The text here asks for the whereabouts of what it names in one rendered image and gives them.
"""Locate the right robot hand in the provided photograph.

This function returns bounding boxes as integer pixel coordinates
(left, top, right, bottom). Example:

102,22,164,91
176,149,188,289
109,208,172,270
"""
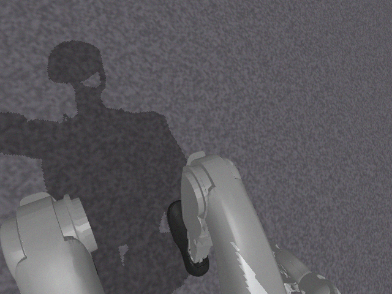
269,241,313,294

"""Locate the right robot foot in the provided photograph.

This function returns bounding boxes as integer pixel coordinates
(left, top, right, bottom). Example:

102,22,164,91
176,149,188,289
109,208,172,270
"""
167,200,209,277

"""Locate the right robot arm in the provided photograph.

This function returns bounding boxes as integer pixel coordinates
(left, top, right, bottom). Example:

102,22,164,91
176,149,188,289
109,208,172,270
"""
298,273,341,294

